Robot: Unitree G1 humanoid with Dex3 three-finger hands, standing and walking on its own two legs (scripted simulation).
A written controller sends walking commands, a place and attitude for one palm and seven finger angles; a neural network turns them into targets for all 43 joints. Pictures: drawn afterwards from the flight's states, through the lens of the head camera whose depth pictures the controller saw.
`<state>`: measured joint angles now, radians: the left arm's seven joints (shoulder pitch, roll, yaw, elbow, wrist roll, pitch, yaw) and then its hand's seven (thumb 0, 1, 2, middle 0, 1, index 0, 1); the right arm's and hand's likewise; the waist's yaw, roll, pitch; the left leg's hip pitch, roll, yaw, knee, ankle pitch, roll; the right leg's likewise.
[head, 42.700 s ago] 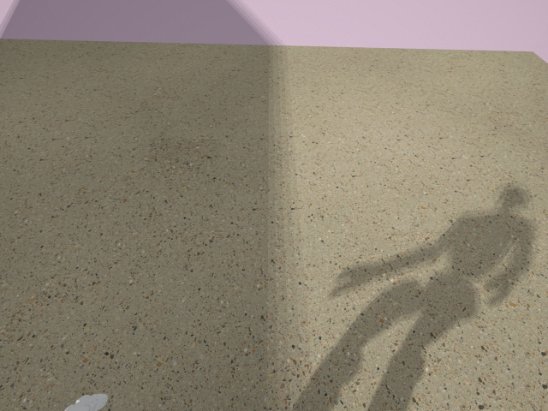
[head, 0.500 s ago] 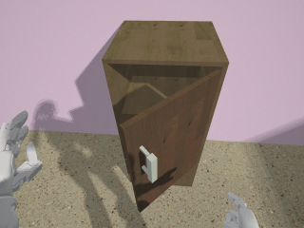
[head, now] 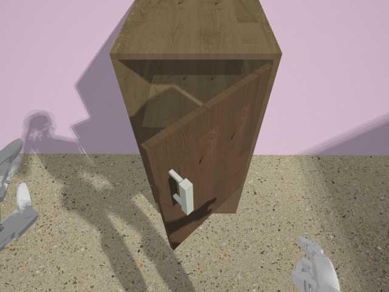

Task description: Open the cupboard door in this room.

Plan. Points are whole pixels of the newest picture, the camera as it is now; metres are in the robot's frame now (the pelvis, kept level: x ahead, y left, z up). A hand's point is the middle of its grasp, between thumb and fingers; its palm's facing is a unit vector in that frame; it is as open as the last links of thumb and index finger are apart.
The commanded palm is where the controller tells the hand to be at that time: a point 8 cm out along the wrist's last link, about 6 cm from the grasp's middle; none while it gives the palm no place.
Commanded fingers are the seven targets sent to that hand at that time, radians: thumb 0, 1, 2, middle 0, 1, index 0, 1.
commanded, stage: step back with the hand held close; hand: left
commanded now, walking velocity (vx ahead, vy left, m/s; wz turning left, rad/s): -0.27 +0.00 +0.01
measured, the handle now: (180, 192) +0.33 +0.06 -0.02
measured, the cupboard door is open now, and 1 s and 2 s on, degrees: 44 44 44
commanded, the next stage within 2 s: stop stepping back and stand still in 0.98 s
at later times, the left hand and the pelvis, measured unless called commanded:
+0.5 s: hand out of the picture +0.12 +0.29 +0.15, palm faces +0.47 -0.72 -0.50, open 7.4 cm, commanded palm +0.05 +0.32 +0.17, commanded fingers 0.00 0.90 0.90 -0.20 -0.30 -0.20 -0.30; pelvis -0.07 +0.01 -0.02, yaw +3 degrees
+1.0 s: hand out of the picture +0.06 +0.30 +0.17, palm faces +0.44 -0.82 -0.37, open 7.4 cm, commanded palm +0.00 +0.33 +0.17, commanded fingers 0.00 0.90 0.90 -0.20 -0.30 -0.20 -0.30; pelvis -0.15 +0.03 +0.00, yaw -1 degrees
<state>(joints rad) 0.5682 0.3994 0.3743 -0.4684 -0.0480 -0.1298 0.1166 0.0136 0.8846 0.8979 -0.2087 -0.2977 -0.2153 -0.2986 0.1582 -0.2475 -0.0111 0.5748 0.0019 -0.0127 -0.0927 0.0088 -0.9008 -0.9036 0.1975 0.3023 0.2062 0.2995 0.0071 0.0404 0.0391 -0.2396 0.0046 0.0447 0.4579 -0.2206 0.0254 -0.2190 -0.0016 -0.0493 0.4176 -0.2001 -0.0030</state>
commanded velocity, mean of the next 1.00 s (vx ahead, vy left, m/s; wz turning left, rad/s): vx -0.34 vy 0.00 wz -0.03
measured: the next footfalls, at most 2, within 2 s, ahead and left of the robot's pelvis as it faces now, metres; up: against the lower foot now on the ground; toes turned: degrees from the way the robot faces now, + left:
right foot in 1.08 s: -0.25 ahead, -0.06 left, +0.00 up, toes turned -4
left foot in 1.52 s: -0.15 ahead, +0.14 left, +0.00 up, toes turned -1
